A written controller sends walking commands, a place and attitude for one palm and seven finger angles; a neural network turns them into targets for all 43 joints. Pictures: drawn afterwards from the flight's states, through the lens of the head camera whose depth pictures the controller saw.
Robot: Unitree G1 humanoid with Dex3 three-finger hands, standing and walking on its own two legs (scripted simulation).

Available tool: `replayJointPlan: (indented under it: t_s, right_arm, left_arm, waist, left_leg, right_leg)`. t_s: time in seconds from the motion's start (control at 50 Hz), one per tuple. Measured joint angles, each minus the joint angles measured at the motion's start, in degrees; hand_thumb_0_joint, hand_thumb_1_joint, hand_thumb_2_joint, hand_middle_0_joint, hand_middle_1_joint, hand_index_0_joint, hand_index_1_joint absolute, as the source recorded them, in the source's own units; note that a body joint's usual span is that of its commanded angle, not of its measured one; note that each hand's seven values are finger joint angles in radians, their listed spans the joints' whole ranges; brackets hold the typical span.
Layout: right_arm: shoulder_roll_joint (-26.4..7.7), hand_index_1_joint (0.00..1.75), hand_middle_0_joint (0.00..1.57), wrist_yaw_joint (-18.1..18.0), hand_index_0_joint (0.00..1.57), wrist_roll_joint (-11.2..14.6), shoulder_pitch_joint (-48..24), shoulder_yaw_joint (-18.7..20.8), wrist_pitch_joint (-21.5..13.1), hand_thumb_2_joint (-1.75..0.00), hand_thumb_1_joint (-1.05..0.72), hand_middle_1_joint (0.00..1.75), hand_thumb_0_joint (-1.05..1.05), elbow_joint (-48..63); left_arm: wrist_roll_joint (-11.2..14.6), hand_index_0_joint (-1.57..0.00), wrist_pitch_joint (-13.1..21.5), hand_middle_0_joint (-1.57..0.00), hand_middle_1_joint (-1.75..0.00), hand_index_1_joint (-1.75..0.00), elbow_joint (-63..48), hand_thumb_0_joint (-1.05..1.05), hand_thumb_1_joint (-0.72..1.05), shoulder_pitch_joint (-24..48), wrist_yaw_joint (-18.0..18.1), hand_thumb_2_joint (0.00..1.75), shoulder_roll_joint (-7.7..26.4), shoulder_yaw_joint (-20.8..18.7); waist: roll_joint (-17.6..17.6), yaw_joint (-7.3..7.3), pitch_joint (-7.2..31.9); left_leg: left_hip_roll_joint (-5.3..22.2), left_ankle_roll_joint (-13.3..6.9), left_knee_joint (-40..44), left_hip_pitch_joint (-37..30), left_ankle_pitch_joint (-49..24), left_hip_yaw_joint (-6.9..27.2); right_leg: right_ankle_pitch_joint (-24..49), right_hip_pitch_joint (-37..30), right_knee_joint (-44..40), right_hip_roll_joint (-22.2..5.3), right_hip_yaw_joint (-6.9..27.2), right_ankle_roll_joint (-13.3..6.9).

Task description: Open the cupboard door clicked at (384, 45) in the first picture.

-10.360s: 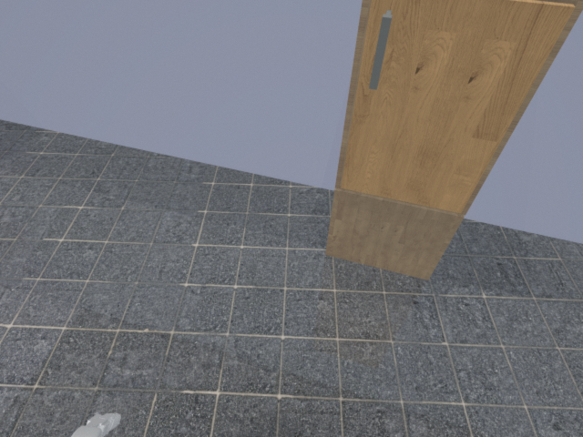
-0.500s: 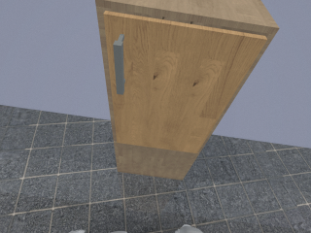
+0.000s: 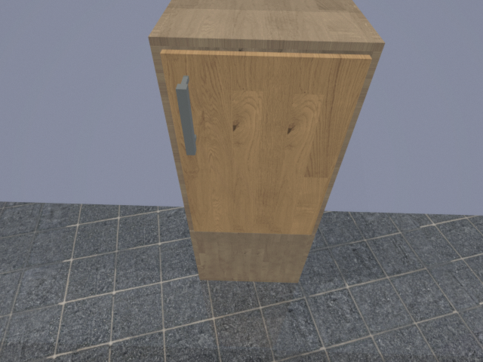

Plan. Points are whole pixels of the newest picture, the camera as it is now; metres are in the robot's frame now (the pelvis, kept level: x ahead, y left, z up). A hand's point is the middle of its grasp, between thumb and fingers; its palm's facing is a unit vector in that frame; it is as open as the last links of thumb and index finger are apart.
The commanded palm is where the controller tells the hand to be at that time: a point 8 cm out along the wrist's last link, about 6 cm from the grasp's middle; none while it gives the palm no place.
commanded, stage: come to a stop and stand still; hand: left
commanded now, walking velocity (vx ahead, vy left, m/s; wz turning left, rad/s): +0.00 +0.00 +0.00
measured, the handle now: (188, 117) +0.55 +0.14 +0.12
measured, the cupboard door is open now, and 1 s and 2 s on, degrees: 0 0 0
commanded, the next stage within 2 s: look again from close up in 0.60 s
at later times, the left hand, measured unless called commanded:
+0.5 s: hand out of the picture -0.13 +0.13 -0.18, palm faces +0.08 -0.99 -0.14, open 7.4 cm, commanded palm none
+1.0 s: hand out of the picture +0.00 +0.21 -0.18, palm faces +0.01 -0.97 -0.23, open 7.4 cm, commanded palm none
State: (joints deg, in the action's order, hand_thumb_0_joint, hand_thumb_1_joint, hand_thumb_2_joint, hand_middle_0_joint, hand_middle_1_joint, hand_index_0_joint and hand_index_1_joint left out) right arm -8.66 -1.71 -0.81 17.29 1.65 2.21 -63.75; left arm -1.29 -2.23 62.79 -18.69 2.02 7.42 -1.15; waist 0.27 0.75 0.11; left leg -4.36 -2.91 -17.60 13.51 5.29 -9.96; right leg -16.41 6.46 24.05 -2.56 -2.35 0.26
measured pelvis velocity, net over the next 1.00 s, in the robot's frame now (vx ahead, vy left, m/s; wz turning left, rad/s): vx -0.02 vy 0.03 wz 0.00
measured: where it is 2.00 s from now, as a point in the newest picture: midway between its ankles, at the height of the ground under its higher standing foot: outside the picture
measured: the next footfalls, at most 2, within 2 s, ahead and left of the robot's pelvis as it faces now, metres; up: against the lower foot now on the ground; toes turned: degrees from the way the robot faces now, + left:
left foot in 0.52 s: +0.04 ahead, +0.08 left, +0.00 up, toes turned +2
right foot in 1.74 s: +0.05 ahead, -0.14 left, +0.00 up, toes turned -2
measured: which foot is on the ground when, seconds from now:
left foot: down 0.00-0.40, up 0.42-0.50, down 0.52-1.00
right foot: down 0.00-1.00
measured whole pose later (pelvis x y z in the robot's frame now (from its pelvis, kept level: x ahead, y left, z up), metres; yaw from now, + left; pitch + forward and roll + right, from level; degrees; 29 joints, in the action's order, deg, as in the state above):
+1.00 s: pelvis -0.02 +0.03 -0.01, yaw +0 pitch +0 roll -1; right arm -9.5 -1.5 -1.1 18.8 -0.4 -1.2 -61.2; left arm -1.1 1.5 61.2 -17.1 2.5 9.1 0.0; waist -2.1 1.0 1.6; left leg -3.9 -6.0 -30.1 15.1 15.0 -4.8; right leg -19.0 10.3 29.8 -3.1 -2.6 1.9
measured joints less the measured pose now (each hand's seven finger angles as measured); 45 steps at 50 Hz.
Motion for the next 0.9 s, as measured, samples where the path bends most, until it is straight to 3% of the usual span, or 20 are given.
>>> replayJointPlan:
  t_s: [0.1,0.18,0.22,0.32,0.38,0.44,0.5,0.54,0.58,0.7,0.76,0.82,0.9]
  right_arm:
    - [1.14,0.30,0.20,0.33,0.20,-0.11,2.70,-0.41,0.17,-0.90,-0.91,0.30,0.00,-1.76]
    - [2.87,0.30,0.20,0.18,0.20,-0.11,4.72,-0.86,0.02,-0.90,-0.91,0.30,0.00,-2.90]
    - [3.55,0.30,0.20,0.08,0.20,-0.23,5.43,-0.84,0.06,-0.90,-0.91,0.30,0.00,-3.23]
    - [3.77,0.30,0.20,-0.10,0.20,-0.40,4.64,-0.33,0.57,-0.90,-0.91,0.30,0.00,-3.38]
    - [3.26,0.30,0.20,-0.09,0.20,-0.39,3.10,0.19,0.93,-0.90,-0.91,0.30,0.00,-3.05]
    - [3.18,0.30,0.20,0.00,0.20,-0.40,1.84,0.52,0.97,-0.90,-0.91,0.30,0.00,-2.21]
    - [3.36,0.30,0.20,0.14,0.20,-0.23,1.61,0.48,0.43,-0.90,-0.91,0.30,0.00,-1.30]
    - [3.49,0.30,0.20,-0.13,0.20,-0.06,1.87,0.15,-0.59,-0.90,-0.91,0.30,0.00,-1.00]
    - [4.07,0.30,0.20,-0.74,0.20,-0.02,1.41,-0.51,-1.25,-0.90,-0.91,0.30,0.00,-1.11]
    - [4.17,0.30,0.20,-1.01,0.20,0.04,0.87,-1.55,-2.07,-0.90,-0.92,0.30,0.01,-1.83]
    - [2.57,0.30,0.20,0.03,0.20,-0.07,0.50,-1.72,-1.43,-0.90,-0.92,0.30,0.02,-0.11]
    - [1.29,0.30,0.20,0.71,0.20,-0.33,0.91,-1.63,-2.24,-0.90,-0.92,0.30,0.02,1.83]
    - [0.26,0.30,0.20,0.47,0.20,-0.29,1.88,-1.89,-3.17,-0.90,-0.92,0.30,0.01,2.74]
  left_arm:
    - [0.39,-0.20,0.69,-0.20,-0.30,-0.30,1.78,0.00,0.91,-2.41,0.22,0.90,-0.79,0.33]
    - [0.54,-0.20,0.47,-0.20,-0.30,-0.30,2.93,0.00,0.91,-2.99,0.25,0.90,-0.83,0.57]
    - [0.31,-0.19,0.31,-0.20,-0.30,-0.30,2.71,0.00,0.91,-2.86,0.16,0.90,-1.20,0.55]
    - [-0.09,-0.20,0.59,-0.20,-0.30,-0.30,0.81,0.00,0.91,-3.09,0.14,0.90,-2.72,-0.03]
    - [-0.17,-0.20,0.97,-0.20,-0.30,-0.30,0.93,0.00,0.91,-4.71,0.43,0.90,-3.29,-0.38]
    - [-0.02,-0.20,0.94,-0.20,-0.30,-0.30,2.30,0.00,0.91,-6.86,0.71,0.90,-2.95,-0.63]
    - [0.16,-0.19,0.31,-0.20,-0.30,-0.30,4.66,0.00,0.91,-8.21,0.91,0.90,-2.29,-0.60]
    - [0.20,-0.19,0.37,-0.20,-0.30,-0.30,5.68,0.00,0.91,-7.84,0.62,0.90,-2.01,-0.15]
    - [0.31,-0.19,0.91,-0.20,-0.30,-0.30,5.34,0.00,0.91,-5.89,0.32,0.90,-1.76,0.18]
    - [0.26,-0.19,2.32,-0.20,-0.30,-0.30,2.37,0.00,0.91,-0.72,-0.20,0.90,-2.25,0.71]
    - [-0.26,-0.20,3.70,-0.20,-0.30,-0.30,0.81,0.00,0.91,0.19,0.54,0.90,-2.48,1.91]
    - [-0.14,-0.20,4.06,-0.20,-0.30,-0.30,0.55,0.01,0.92,0.09,0.45,0.90,-1.39,1.99]
    - [0.09,-0.20,3.82,-0.20,-0.30,-0.30,-0.02,0.01,0.92,0.47,0.40,0.90,0.28,1.57]
  waist:
    - [-1.02,0.75,0.42]
    - [0.42,1.31,0.59]
    - [1.06,1.20,0.85]
    - [0.81,-0.27,0.24]
    - [-0.02,-0.78,-0.25]
    - [-0.06,-0.85,-0.29]
    - [0.23,-0.57,0.90]
    - [0.38,0.14,1.83]
    - [1.44,-0.28,0.74]
    - [1.83,-1.54,-1.43]
    - [-0.46,-0.82,-2.06]
    - [-1.51,0.79,-1.53]
    - [-2.27,1.06,0.38]
  left_leg:
    - [2.14,1.39,-6.11,2.13,2.67,0.93]
    - [2.77,-2.20,-7.93,2.28,2.69,0.76]
    - [2.34,-2.66,-6.76,2.29,2.35,0.62]
    - [0.76,-1.41,-1.11,2.61,-0.64,0.27]
    - [0.41,0.62,-0.16,3.07,0.11,0.68]
    - [1.25,2.66,-7.16,5.66,5.81,1.88]
    - [3.82,2.91,-15.69,5.23,7.75,5.20]
    - [4.43,1.79,-13.80,3.24,11.30,6.87]
    - [3.76,-0.28,-12.85,2.84,9.43,6.44]
    - [2.04,-1.09,-7.05,1.04,5.18,5.38]
    - [2.83,-0.77,-10.81,3.67,6.70,5.98]
    - [2.50,-1.73,-13.39,4.59,8.49,6.07]
    - [1.51,-2.53,-13.96,3.58,9.72,5.81]
  right_leg:
    - [-0.51,-0.53,0.75,1.75,-0.88,-0.03]
    - [-1.66,-0.03,3.16,2.41,-0.61,-0.23]
    - [-2.68,0.93,3.95,2.12,-0.35,-0.50]
    - [-6.63,3.68,5.79,0.98,-1.20,-1.93]
    - [-2.96,3.62,3.42,1.10,-1.08,-1.90]
    - [-0.20,3.11,2.04,1.49,-1.62,-1.81]
    - [0.24,3.47,2.88,2.95,-1.50,-1.56]
    - [-0.92,4.66,4.61,3.47,-1.66,-1.09]
    - [-0.62,4.48,4.43,2.83,-1.29,-0.48]
    - [1.30,4.25,1.82,1.22,-0.35,0.24]
    - [1.44,4.96,1.86,1.89,-1.01,0.30]
    - [-0.25,5.69,4.25,1.52,-1.15,0.55]
    - [-2.01,5.06,5.79,0.49,-0.93,1.02]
